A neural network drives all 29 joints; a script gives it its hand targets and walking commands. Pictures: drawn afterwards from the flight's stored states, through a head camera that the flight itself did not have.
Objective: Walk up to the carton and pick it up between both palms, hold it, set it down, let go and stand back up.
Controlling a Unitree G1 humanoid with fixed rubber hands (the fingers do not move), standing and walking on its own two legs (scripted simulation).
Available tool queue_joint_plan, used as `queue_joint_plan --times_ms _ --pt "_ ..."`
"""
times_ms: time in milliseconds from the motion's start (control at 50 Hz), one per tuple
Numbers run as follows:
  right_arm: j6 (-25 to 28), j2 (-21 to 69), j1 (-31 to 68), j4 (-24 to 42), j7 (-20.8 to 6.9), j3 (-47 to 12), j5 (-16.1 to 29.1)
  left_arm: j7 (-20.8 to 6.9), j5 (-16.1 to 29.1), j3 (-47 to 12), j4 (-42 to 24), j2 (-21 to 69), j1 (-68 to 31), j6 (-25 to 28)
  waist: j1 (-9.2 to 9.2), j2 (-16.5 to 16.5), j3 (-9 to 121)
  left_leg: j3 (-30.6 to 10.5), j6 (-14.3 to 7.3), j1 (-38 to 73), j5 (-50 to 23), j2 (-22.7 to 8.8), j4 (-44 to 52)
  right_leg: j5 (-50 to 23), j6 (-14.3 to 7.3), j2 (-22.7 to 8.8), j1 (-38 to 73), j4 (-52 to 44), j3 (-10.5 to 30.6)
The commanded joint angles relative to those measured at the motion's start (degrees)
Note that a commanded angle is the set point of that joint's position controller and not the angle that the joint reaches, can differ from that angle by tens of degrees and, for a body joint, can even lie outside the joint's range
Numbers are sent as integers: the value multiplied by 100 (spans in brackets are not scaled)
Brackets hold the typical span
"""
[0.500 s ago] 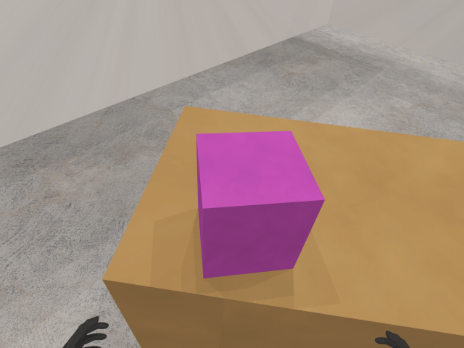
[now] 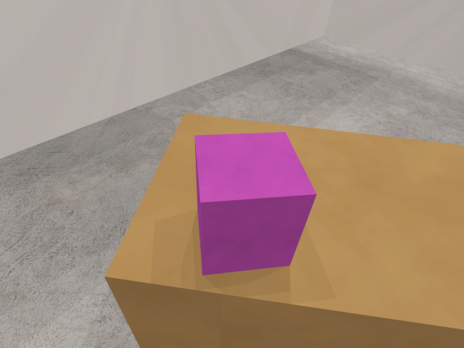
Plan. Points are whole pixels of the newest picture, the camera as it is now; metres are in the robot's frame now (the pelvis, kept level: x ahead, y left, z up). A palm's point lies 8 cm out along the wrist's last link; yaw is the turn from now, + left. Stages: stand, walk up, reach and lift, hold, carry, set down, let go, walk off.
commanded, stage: stand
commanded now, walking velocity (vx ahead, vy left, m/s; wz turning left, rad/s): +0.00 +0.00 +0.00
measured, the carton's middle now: (244, 203) +0.45 +0.02 -0.01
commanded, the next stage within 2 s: none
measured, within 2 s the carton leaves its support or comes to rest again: neither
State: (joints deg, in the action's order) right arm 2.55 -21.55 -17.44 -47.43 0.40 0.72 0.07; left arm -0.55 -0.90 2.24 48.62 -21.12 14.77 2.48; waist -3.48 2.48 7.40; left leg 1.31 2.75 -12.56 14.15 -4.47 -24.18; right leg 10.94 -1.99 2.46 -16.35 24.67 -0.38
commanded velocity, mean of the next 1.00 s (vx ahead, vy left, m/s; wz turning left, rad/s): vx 0.00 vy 0.00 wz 0.00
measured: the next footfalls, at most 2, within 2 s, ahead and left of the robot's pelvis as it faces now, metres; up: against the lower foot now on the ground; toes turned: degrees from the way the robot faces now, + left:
none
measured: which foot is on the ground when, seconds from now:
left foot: down 0.00-1.00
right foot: down 0.00-1.00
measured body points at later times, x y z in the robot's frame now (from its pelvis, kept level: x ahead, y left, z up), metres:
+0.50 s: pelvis +0.00 +0.00 +0.00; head -0.02 +0.01 +0.45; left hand +0.07 +0.31 -0.12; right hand +0.11 -0.31 -0.09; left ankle -0.02 +0.16 -0.74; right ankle +0.02 -0.09 -0.74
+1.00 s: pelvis +0.00 +0.00 +0.00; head -0.01 +0.02 +0.45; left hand +0.05 +0.32 -0.13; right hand +0.10 -0.31 -0.10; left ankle -0.02 +0.16 -0.74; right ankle +0.02 -0.09 -0.74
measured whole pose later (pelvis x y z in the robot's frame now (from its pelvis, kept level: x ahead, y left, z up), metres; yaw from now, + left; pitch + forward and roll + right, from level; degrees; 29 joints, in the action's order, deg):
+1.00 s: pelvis +0.00 +0.00 +0.00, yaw +0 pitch +2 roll +0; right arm 1.7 -21.7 -13.9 -53.9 0.4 0.7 0.1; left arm -0.6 -0.9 2.2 53.9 -21.5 14.7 2.5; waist -3.5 2.0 4.3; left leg 1.3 3.0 -12.5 14.0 -4.4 -24.2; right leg 10.2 -2.0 2.4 -15.9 23.6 -0.3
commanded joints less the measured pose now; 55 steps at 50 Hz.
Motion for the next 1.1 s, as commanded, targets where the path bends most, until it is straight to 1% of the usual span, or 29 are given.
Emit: queue_joint_plan --times_ms 0,20,60,120,220,240,260,280,400,420,440,480,500,540,560,580,640,700,740,760,780,800,880,900,920,960,980,1000,1080 --pt "-25 -1050 90 256 -18 312 -235 37 -117 141 131 -1239 -448 88 449 -371 -779 -432 -522 -314 247 -16 -65 844 125 -895 342 -987 1156" --pt "-2 -991 50 193 15 293 -245 14 -88 127 118 -1169 -407 100 390 -121 -913 -509 -560 -203 352 -67 -83 1236 13 -979 90 -986 1300" --pt "-16 -1061 139 283 -40 336 -192 8 -78 150 154 -1266 -617 90 406 -533 -608 -466 -510 -161 91 -126 -3 494 124 -940 422 -838 1156" --pt "-39 -1019 179 170 -27 279 -197 19 -39 157 217 -1331 -385 134 267 -270 -445 -382 -434 -102 154 -69 27 -270 94 -995 735 -837 1298" --pt "3 -961 399 158 53 257 -101 65 -6 171 279 -1308 -380 104 251 -397 87 -483 -512 252 -1118 -284 17 -1782 67 -881 1181 -323 802" --pt "9 -988 441 204 64 254 -129 72 -41 162 270 -1234 -325 123 282 -811 -44 -467 -513 173 -1060 -255 -19 -1891 80 -906 1152 -420 881" --pt "-13 -966 370 104 63 224 -128 47 -59 191 375 -1380 -435 90 289 -524 -179 -395 -505 114 -964 -211 52 -1853 105 -923 1200 -343 854" --pt "-41 -1107 287 216 69 286 -183 9 -56 137 326 -1185 -397 109 329 -986 -95 -321 -472 387 -916 -222 79 -1684 -70 -928 1011 -358 883" --pt "-87 -1143 313 -45 70 222 -202 53 -76 99 402 -1081 -529 108 436 -320 -492 -364 -522 385 -774 -324 44 -933 10 -876 450 -482 803" --pt "-79 -1301 297 -35 65 303 -192 68 -34 111 308 -1083 -462 86 402 -747 -726 -341 -442 183 -744 -246 -11 -765 39 -805 387 -568 792" --pt "-116 -1249 172 -114 56 333 -165 64 -48 167 478 -1209 -337 92 325 -363 -352 -324 -519 183 -65 -194 -125 -444 244 -960 773 -707 1130" --pt "-145 -1145 369 -74 39 270 -176 82 -28 209 404 -1392 -367 98 325 -555 -736 -421 -519 -61 -17 -233 79 -221 80 -998 412 -804 1055" --pt "-137 -835 438 -139 4 206 -167 82 -74 180 500 -1217 -308 97 414 -176 -617 -313 -473 -34 75 -144 60 -43 170 -903 494 -861 1012" --pt "-125 -928 209 -128 0 233 -117 86 -60 141 519 -1245 -203 126 408 -177 -641 -256 -454 -103 312 -66 -189 546 334 -1167 421 -1238 1421" --pt "-129 -914 248 -117 -6 212 -180 112 -84 167 488 -1258 -462 101 409 -360 -727 -283 -419 -150 137 -60 -54 592 101 -1194 399 -1125 1301" --pt "-78 -994 417 -241 6 229 -197 64 -117 196 495 -1344 -435 100 337 -402 -689 -390 -465 -16 49 -156 152 93 -35 -923 533 -857 1101" --pt "-75 -1072 244 -257 -11 236 -145 76 -11 168 639 -1334 -291 115 199 -407 -556 -367 -485 -89 24 -89 0 -12 328 -1012 753 -1012 1235" --pt "-76 -988 438 -276 15 235 -151 49 -57 155 533 -1298 -517 83 425 -525 -1056 -378 -515 -13 11 -208 96 291 -84 -948 19 -885 1232" --pt "-125 -1066 393 -390 7 291 -116 66 -64 195 601 -1316 -383 87 413 -212 -534 -402 -501 215 69 -210 0 167 175 -896 417 -960 1171" --pt "-94 -1121 356 -355 -5 287 -152 40 -6 115 497 -1223 -449 114 322 -414 -447 -514 -494 221 -279 -288 172 -189 -12 -807 439 -736 879" --pt "-84 -1065 304 -381 -13 258 -109 52 37 111 536 -1129 -364 107 330 -129 -356 -349 -431 183 -220 -195 85 -122 238 -888 635 -851 1014" --pt "-44 -1269 311 -459 -5 308 -103 49 90 103 715 -1200 -228 123 235 -544 -381 -335 -461 163 -276 -176 -25 -475 178 -974 840 -955 1205" --pt "-46 -941 695 -336 0 174 -108 77 -14 113 616 -1260 -389 97 297 -632 -77 -384 -459 421 -1357 -362 184 -2071 29 -883 1116 -375 688" --pt "-44 -996 618 -277 33 201 -140 88 -15 130 616 -1138 -280 66 242 -379 96 -403 -427 497 -1377 -376 93 -1995 -15 -816 1111 -355 643" --pt "-63 -1095 362 -420 51 199 -66 85 17 142 761 -1234 -231 74 295 -641 121 -419 -381 415 -1082 -235 98 -1720 255 -914 1385 -448 865" --pt "-63 -1108 587 -427 83 236 -96 78 17 69 720 -1134 -329 125 302 -557 -161 -450 -489 432 -910 -277 102 -1518 8 -906 917 -511 856" --pt "-94 -1028 640 -365 45 229 -154 93 -7 105 737 -1098 -176 115 324 -976 -517 -333 -518 438 -720 -274 76 -1165 -21 -956 576 -606 966" --pt "-129 -1080 570 -395 72 197 -166 55 -26 138 648 -1174 -439 83 345 -656 -347 -309 -486 329 -610 -285 123 -1119 -38 -899 810 -571 880" --pt "-105 -844 726 -371 51 142 -92 78 -29 193 620 -1314 -334 95 338 -730 -272 -399 -545 109 -371 -252 161 -1008 -12 -1054 964 -720 1029"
